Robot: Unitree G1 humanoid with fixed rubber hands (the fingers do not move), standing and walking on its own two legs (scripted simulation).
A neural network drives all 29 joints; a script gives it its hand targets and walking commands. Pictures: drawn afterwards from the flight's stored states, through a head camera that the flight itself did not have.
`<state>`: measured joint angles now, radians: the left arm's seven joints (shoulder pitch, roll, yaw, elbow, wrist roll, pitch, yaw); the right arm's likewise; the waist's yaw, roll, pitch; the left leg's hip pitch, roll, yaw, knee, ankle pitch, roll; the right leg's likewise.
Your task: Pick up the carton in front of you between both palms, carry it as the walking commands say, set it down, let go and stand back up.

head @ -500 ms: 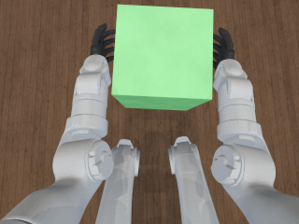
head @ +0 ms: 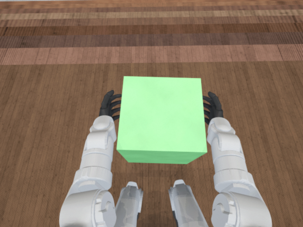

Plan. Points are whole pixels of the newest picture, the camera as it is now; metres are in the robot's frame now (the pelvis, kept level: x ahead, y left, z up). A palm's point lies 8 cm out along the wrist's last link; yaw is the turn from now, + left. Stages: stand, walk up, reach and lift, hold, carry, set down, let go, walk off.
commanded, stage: reach and lift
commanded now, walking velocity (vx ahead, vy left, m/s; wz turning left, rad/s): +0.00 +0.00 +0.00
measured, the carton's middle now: (159, 126) +0.41 -0.02 -0.11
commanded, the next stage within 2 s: hold in 1.66 s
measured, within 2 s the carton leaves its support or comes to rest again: neither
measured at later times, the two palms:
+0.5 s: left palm (82, 111) +0.36 +0.14 +0.11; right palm (238, 110) +0.35 -0.16 +0.11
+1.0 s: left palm (67, 109) +0.34 +0.15 +0.17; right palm (253, 107) +0.34 -0.16 +0.17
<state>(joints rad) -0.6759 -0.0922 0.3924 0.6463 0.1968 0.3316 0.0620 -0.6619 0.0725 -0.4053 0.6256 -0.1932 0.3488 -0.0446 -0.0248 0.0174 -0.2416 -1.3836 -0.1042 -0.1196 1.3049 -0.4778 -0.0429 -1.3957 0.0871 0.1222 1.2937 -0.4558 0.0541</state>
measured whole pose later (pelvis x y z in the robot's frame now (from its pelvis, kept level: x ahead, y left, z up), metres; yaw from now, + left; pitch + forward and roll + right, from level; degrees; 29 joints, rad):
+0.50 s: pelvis +0.05 +0.00 +0.12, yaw +0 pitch +10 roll +0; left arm -0.30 -0.15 0.29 0.49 0.20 0.41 0.04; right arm -0.30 0.14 -0.29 0.49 -0.21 0.42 -0.04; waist -0.01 0.01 -0.15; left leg -0.53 -0.06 -0.14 0.67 -0.32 -0.02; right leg -0.54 0.06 0.15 0.66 -0.30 0.03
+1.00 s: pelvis +0.04 +0.00 +0.14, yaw +0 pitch -3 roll +0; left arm -0.33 -0.17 0.31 0.40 0.30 0.60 -0.01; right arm -0.33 0.16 -0.30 0.39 -0.30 0.62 0.00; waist 0.00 0.01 -0.01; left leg -0.19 -0.04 -0.15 0.48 -0.23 -0.02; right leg -0.20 0.04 0.14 0.47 -0.22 0.02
